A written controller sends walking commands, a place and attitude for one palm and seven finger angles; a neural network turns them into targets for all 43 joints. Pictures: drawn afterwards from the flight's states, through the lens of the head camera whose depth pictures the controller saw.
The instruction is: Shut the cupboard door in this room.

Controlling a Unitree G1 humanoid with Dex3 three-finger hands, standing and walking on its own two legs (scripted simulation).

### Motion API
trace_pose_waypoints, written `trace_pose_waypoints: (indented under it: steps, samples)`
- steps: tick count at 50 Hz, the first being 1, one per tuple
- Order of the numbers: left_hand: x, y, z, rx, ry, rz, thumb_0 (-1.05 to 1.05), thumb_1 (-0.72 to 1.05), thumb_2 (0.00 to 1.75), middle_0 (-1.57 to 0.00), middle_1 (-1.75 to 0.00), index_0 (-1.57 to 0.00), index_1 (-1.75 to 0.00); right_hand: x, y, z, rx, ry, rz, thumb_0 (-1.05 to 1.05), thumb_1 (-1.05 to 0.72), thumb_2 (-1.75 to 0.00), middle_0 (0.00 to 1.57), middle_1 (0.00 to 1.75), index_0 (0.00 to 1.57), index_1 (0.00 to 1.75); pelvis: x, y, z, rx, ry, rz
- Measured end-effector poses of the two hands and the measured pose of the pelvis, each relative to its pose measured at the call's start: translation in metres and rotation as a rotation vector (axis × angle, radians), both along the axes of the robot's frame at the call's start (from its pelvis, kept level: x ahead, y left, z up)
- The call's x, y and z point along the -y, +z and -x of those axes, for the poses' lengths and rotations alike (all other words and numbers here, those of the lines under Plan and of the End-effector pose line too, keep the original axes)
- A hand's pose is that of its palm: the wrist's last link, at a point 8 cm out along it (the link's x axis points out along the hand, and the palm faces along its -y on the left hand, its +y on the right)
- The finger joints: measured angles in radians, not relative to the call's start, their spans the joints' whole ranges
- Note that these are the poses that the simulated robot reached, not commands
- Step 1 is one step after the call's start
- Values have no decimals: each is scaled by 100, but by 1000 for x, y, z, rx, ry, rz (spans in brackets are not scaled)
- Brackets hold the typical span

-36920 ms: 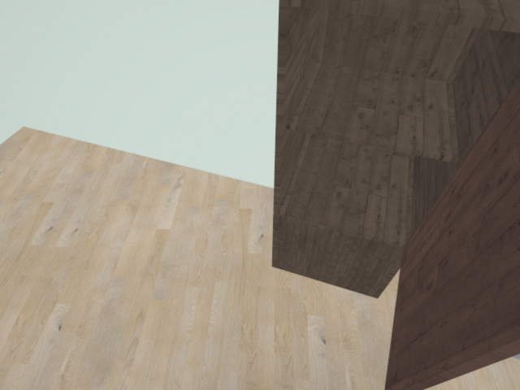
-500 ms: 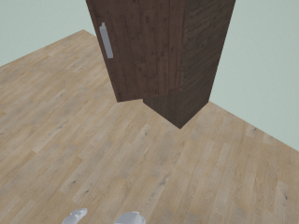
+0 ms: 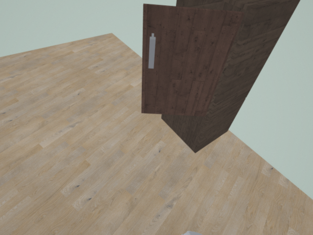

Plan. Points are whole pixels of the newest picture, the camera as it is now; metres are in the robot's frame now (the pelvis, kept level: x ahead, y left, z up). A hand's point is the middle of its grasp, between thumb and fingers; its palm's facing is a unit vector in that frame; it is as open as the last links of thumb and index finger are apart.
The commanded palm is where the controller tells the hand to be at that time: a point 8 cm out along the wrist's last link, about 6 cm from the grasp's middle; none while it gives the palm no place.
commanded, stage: take the last steps up to it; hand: left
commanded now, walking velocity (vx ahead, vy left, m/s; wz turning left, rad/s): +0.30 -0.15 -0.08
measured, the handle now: (151, 50) +0.81 +0.09 +0.07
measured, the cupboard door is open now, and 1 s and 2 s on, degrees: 53 53 53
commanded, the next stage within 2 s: come to a stop and stand still in 0.90 s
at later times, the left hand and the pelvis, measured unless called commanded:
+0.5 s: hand (133, 224) +0.19 +0.08 -0.17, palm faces +0.02 -0.97 -0.23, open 7.2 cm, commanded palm none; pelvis +0.12 -0.11 -0.01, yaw +0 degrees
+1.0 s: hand (138, 219) +0.21 +0.06 -0.18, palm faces +0.08 -0.99 -0.15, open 7.4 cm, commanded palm none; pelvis +0.26 -0.10 -0.01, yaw +0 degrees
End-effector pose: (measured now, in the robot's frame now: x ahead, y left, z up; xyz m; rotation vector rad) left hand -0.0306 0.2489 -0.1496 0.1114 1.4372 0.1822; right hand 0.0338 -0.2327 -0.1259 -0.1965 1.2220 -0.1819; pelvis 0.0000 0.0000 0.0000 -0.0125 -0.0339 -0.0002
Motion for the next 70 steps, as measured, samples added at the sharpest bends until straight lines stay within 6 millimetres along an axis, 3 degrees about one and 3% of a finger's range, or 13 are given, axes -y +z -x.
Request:
trace_pose_waypoints:
  steps: [5, 10, 16, 20, 25, 29, 38, 43, 47, 52, 58, 65, 70]
  samples:
    - [11, 3, -46, 38, -37, -1, 0, 91, 89, -19, -30, -20, -30, 6, -9, 34, -124, -62, -22, 0, -93, -90, 20, 30, 20, 30, 10, 0, -17, -4, -15, -13]
    - [39, 5, -118, 103, -113, -9, 0, 91, 89, -19, -30, -20, -30, 18, -20, 64, -258, -137, -65, 0, -91, -90, 20, 30, 20, 30, 33, -6, -41, -13, -34, -26]
    - [84, 2, -207, 258, -168, -51, 0, 91, 89, -19, -30, -20, -30, 52, -45, 65, -386, -175, -124, 1, -91, -90, 20, 30, 20, 30, 76, -27, -78, -17, -31, -27]
    - [109, 9, -219, 280, -131, -48, 0, 91, 89, -20, -30, -20, -30, 81, -44, 15, -335, -143, -113, 1, -91, -90, 20, 30, 20, 30, 94, -19, -95, -3, -17, -22]
    - [124, 15, -213, 232, -83, -57, -1, 94, 89, -20, -30, -21, -30, 108, -32, -73, -160, -95, -85, 1, -91, -90, 20, 30, 19, 30, 109, -7, -122, -10, -2, -15]
    - [133, 11, -201, 171, -49, -36, -1, 94, 89, -20, -30, -21, -30, 115, -22, -137, -52, -54, -77, 1, -91, -90, 20, 30, 19, 30, 116, -3, -144, -18, 5, -5]
    - [154, -2, -163, -23, 81, 49, 0, 91, 89, -20, -30, -20, -30, 93, -9, -262, 61, 88, -75, 0, -91, -90, 19, 30, 19, 30, 111, -4, -199, -22, 22, 10]
    - [152, -13, -158, -141, 114, 87, 0, 91, 89, -20, -30, -20, -30, 69, -15, -310, 120, 118, -73, 0, -91, -90, 20, 30, 19, 30, 97, -15, -232, -11, 19, -1]
    - [143, -9, -192, -141, 65, 73, 0, 91, 89, -20, -30, -20, -30, 70, -14, -314, 139, 30, -70, -2, -93, -90, 20, 30, 20, 30, 93, -11, -249, 0, -2, -17]
    - [131, -2, -267, -12, 17, 23, 0, 91, 89, -20, -30, -20, -30, 97, -14, -306, 71, 2, -30, -4, -96, -90, 20, 30, 20, 30, 100, -6, -269, -7, -3, -24]
    - [140, -3, -349, 150, -30, -48, 0, 92, 89, -19, -30, -20, -30, 120, -37, -281, -99, -20, -61, -2, -93, -90, 20, 30, 20, 30, 127, -16, -294, -5, 9, -52]
    - [155, 8, -395, 195, -60, -65, 0, 92, 89, -20, -30, -20, -30, 128, -45, -266, -203, -54, -101, 0, -92, -90, 20, 30, 19, 30, 139, -15, -308, -16, 38, -27]
    - [151, 5, -402, 236, -30, -57, 0, 91, 89, -20, -30, -21, -30, 125, -42, -260, -239, -28, -75, 0, -91, -90, 20, 30, 19, 30, 131, -15, -296, -18, 56, -21]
